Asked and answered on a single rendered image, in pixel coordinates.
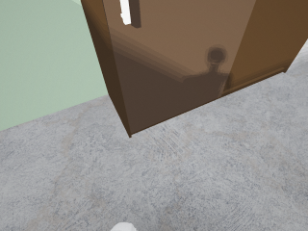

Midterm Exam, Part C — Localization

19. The handle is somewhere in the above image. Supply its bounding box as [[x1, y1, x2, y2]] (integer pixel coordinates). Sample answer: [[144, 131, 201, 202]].
[[119, 0, 131, 25]]

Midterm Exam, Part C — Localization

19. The wardrobe door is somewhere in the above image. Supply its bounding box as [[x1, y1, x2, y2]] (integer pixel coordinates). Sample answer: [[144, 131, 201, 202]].
[[102, 0, 256, 133], [223, 0, 308, 91]]

